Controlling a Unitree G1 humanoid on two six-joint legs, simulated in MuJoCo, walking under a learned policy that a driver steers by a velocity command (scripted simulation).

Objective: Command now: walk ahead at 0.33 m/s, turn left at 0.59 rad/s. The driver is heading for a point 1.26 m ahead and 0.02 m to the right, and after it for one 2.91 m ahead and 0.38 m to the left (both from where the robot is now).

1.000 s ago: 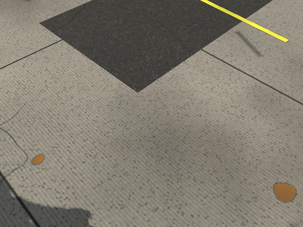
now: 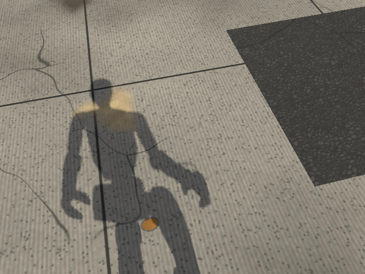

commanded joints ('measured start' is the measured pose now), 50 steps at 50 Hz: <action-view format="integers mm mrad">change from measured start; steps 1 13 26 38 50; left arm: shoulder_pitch -1 173 -24 67 225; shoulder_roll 79 74 65 59 121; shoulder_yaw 8 1 1 6 33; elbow -39 -42 -29 2 42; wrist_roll -4 -6 16 11 -23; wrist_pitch -20 57 100 69 22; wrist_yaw -1 22 -26 -33 -2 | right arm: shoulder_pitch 24 131 64 35 -168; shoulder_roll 11 -154 -64 -100 -20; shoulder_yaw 11 -18 -4 -20 24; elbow -63 -74 10 54 -27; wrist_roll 2 -32 21 24 -4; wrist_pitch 3 -43 -40 -50 -38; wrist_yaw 11 -15 -33 -46 -7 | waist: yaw -44 -47 -12 35 26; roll -129 152 41 -30 -133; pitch -18 -291 -44 1 -15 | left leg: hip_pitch -48 736 368 239 -181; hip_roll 27 283 182 190 14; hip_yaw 8 -254 -228 -8 60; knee -78 -559 -1046 -865 -198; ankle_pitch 90 965 -202 -377 127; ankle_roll -20 159 167 99 -96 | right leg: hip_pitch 38 -195 -319 17 226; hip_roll -281 -144 -108 -22 -180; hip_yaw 104 -76 122 43 431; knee -124 727 510 94 -146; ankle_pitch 666 -187 -98 -150 350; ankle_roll -120 25 45 -43 -147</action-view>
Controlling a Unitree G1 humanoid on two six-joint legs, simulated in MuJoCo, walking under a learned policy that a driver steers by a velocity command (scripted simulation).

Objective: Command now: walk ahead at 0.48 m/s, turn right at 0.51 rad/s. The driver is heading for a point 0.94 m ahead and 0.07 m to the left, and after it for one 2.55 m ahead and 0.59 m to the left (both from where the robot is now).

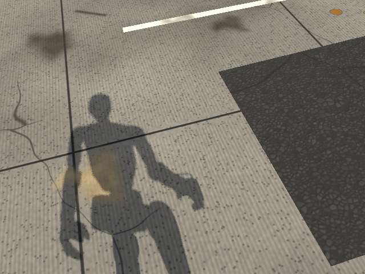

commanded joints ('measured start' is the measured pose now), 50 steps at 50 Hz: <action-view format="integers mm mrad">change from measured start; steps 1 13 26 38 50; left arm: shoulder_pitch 69 13 -300 -303 -179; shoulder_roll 155 156 84 140 109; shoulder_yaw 39 32 -3 5 16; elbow -29 -31 -121 -123 -42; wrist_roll -2 13 44 35 15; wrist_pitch -14 -23 25 -18 -58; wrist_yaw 13 17 -28 2 19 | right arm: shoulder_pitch -137 254 223 305 138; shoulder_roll -49 -188 -72 -123 -6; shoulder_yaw -3 -32 -9 -17 -25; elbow -96 -23 93 157 46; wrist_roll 7 5 44 41 17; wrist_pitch -1 -42 -63 -37 43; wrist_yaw -3 -51 -27 -41 7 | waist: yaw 3 -188 -46 15 -70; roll -116 -24 28 6 -104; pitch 53 -194 87 -10 65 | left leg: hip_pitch -202 702 448 549 -71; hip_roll -11 111 140 110 63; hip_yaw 27 -160 -144 -126 -33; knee -35 -453 -813 -426 187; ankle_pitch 52 -70 217 612 1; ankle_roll -28 153 228 161 67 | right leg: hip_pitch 124 -86 -549 -103 -31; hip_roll -214 -118 -162 -54 -343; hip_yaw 219 114 -66 -117 -55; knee -58 604 650 174 -140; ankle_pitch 417 543 85 103 221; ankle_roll -111 -15 72 19 -57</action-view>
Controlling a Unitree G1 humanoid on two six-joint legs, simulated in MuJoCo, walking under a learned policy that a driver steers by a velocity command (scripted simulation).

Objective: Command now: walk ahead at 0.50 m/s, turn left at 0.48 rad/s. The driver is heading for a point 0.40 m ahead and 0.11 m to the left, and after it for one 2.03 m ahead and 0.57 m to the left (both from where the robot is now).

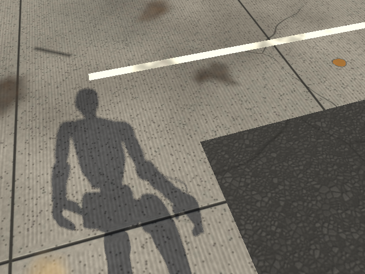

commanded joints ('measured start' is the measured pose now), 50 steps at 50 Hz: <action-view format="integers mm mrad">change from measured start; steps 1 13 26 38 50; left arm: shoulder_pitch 33 148 -44 -366 0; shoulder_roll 81 177 94 100 102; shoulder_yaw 16 37 17 -5 11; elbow -26 42 -128 -253 -81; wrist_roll -2 6 30 11 -2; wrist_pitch -25 18 69 44 7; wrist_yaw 2 23 -22 -41 -18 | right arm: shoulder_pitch -13 -231 30 225 119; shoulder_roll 6 -28 -138 -136 -64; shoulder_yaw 2 10 -32 -16 12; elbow -63 -174 -86 -30 -63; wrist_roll -5 -15 31 13 -10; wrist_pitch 10 5 -46 -54 -34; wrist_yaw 18 35 -24 -45 -8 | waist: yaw -15 2 26 -83 -17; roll -113 -141 -30 28 -124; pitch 17 13 -27 32 -32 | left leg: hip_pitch -131 78 395 615 54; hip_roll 47 -88 63 95 -36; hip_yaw -20 174 -251 -272 -81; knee -19 -477 -901 -845 39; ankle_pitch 109 13 367 561 -47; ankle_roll -13 94 222 138 2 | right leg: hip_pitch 42 258 -449 -463 18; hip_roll -279 -301 -138 -56 -235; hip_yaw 150 -90 170 144 418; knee -204 58 713 256 -136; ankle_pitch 205 824 -50 170 176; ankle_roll -93 -49 111 43 -136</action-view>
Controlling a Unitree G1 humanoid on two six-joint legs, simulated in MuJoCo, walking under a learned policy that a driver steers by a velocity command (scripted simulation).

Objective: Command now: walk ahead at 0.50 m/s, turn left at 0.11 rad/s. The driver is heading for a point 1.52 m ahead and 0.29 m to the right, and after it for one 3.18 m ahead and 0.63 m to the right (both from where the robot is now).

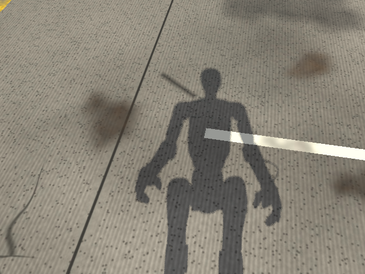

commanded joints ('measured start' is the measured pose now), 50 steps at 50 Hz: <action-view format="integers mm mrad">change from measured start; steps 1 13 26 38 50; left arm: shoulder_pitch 81 248 205 -27 -11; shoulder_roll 84 120 48 32 135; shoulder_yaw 16 19 31 22 58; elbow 0 107 90 -51 -94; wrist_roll -11 -13 0 9 -20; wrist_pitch -31 -29 61 116 106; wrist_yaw -2 3 13 -19 23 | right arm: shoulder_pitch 55 -353 -107 -59 -137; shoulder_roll -55 -24 -37 -108 -95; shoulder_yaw -8 29 7 -21 -36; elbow -39 -157 -65 -48 -127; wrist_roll -13 1 15 6 -7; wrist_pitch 10 6 -28 11 72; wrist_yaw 15 27 -33 -41 -22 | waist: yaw -4 75 51 20 32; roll -113 -110 66 81 -144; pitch -47 29 -95 -80 -43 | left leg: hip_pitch -155 -197 214 194 -257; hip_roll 78 100 339 360 123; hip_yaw -13 122 13 209 45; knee -12 -527 -835 -809 -93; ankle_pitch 42 296 877 604 -83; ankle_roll -21 -49 99 115 -111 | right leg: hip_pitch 145 253 -175 -141 124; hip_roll -264 -244 -87 -85 -249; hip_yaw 292 129 94 -13 392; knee -256 -285 714 336 -227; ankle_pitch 206 386 -208 -73 -163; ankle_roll -131 -107 50 48 -182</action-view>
